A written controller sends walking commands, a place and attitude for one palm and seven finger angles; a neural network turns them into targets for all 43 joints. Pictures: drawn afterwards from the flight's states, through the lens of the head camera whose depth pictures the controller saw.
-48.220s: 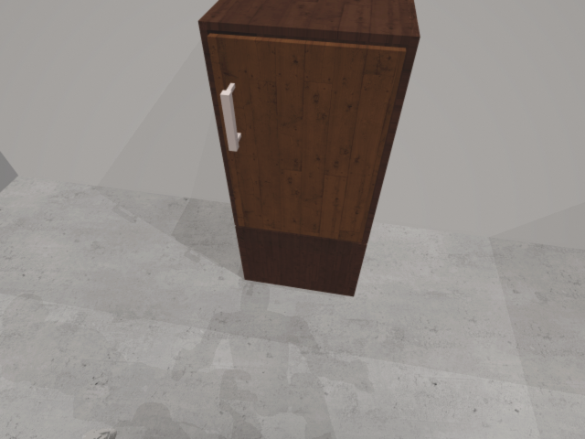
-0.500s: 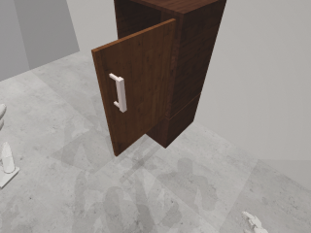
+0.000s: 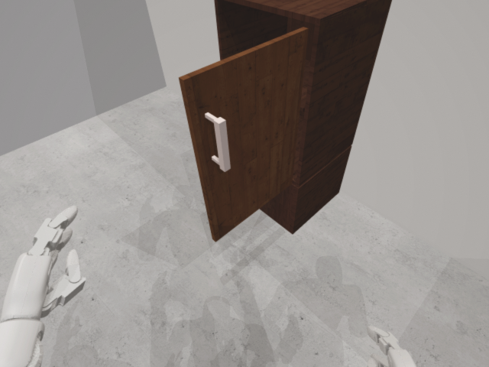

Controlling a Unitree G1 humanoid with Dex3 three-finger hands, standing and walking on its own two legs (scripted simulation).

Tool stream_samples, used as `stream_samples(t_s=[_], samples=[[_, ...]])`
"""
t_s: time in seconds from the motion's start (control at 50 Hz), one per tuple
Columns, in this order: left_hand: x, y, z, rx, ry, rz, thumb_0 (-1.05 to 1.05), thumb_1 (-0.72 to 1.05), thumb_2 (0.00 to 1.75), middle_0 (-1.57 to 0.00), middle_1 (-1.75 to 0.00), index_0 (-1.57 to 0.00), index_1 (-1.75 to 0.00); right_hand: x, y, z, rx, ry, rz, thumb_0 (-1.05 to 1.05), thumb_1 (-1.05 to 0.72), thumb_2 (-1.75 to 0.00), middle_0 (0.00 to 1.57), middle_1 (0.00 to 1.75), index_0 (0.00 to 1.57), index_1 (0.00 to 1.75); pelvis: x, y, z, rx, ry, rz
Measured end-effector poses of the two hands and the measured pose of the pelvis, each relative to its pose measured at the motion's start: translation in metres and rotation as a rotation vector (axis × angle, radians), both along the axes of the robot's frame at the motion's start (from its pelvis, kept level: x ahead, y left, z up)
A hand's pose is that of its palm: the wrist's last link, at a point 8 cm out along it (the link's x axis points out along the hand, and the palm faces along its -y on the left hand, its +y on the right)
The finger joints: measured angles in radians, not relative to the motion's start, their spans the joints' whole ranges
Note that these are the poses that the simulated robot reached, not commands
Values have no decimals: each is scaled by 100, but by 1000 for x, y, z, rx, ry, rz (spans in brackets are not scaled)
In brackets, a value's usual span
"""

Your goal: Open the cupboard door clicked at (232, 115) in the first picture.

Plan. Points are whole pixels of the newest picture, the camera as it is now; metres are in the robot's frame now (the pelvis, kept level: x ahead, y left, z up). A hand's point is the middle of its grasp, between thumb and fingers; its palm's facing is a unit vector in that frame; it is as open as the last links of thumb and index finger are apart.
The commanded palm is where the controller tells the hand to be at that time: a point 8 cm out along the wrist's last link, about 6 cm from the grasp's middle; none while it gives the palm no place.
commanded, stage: let the arm hang, fingers relaxed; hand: left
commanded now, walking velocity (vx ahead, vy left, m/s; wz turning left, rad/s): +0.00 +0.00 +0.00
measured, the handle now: (217, 142) +0.61 +0.12 +0.03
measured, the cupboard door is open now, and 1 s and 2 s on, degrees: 89 89 89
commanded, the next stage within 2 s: look to check the result in 1.02 s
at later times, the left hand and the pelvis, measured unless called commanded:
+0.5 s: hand out of the picture -0.10 +0.18 -0.16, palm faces +0.06 -0.98 -0.21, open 7.3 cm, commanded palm none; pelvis -0.02 +0.00 +0.01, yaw +1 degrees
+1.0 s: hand out of the picture +0.00 +0.16 -0.16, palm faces +0.04 -0.98 -0.18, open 7.3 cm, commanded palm none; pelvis -0.01 -0.01 +0.01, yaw +0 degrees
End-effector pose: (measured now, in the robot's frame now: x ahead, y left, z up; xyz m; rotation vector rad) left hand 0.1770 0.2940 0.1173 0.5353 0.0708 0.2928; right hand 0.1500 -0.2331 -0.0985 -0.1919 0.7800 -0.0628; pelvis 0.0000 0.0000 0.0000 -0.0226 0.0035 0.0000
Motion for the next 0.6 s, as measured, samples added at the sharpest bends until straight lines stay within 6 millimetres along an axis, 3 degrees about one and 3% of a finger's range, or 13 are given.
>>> stream_samples(t_s=[0.04, 0.1, 0.14, 0.2, 0.3, 0.4, 0.5, 0.6], samples=[[-3, 3, -67, -116, 250, 69, 0, 90, 90, -20, -30, -20, -30, -7, -7, -12, -17, 72, 0, 1, -90, -90, 20, 30, 21, 30, -4, 3, -3, 8, -3, 8], [-38, -14, -158, -268, 618, 131, 1, 90, 90, -20, -30, -20, -30, -26, -17, -18, -43, 164, -21, 1, -90, -90, 20, 30, 20, 30, -8, 2, -2, 16, -17, 11], [-73, -35, -203, -352, 825, 141, 1, 91, 90, -20, -30, -20, -30, -45, -23, -17, -63, 227, -45, 1, -90, -90, 20, 30, 20, 30, -10, 0, 0, 19, -26, 10], [-131, -71, -245, -467, 1076, 146, 1, 91, 90, -20, -30, -20, -30, -78, -28, -15, -94, 338, -81, 1, -90, -90, 20, 30, 20, 30, -13, -2, 5, 16, -35, 9], [-212, -79, -260, -541, 1298, 265, 1, 97, 90, -21, -30, -21, -30, -135, -26, -16, -116, 546, -112, 1, -90, -90, 20, 30, 20, 30, -15, -5, 11, 3, -33, 18], [-265, -75, -251, -550, 1417, 357, 1, 95, 90, -21, -30, -20, -30, -174, -13, -23, -83, 677, -130, 1, -91, -90, 20, 30, 20, 30, -16, -4, 14, -1, -33, 23], [-281, -66, -242, -518, 1446, 405, 1, 92, 90, -20, -30, -20, -30, -190, 6, -32, -26, 714, -138, 0, -90, -90, 20, 30, 20, 30, -17, -1, 14, 3, -39, 20], [-266, -59, -239, -488, 1397, 402, 1, 91, 90, -20, -30, -20, -30, -188, 21, -40, 26, 694, -138, 0, -90, -90, 20, 30, 20, 30, -18, 0, 14, 9, -42, 15]])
